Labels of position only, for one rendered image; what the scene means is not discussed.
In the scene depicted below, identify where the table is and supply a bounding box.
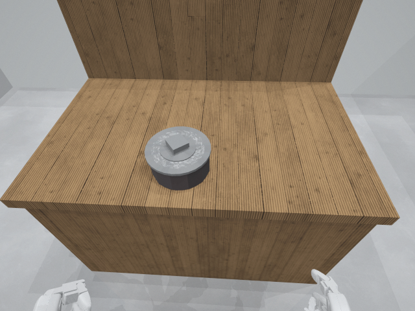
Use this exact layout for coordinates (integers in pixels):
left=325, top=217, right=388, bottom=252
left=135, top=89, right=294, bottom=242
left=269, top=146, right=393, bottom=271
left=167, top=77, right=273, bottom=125
left=0, top=0, right=400, bottom=284

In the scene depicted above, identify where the lid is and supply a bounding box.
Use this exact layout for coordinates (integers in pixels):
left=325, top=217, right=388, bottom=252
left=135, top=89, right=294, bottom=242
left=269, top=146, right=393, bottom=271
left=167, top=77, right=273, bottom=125
left=145, top=126, right=211, bottom=176

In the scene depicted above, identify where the right robot hand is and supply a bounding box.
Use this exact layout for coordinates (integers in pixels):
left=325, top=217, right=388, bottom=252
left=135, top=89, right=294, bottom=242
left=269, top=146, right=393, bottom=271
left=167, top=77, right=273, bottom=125
left=304, top=269, right=351, bottom=311

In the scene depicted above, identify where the knob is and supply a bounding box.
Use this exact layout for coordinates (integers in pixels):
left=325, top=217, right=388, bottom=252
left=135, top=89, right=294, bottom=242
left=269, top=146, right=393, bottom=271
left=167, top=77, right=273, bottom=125
left=165, top=133, right=189, bottom=154

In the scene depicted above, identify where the left robot hand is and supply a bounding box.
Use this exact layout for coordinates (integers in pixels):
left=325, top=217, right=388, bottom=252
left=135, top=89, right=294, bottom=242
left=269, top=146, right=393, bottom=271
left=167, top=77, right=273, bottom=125
left=33, top=279, right=91, bottom=311

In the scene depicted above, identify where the pot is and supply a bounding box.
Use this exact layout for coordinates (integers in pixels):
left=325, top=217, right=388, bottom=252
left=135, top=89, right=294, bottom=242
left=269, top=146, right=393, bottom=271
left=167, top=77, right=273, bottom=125
left=151, top=159, right=209, bottom=190

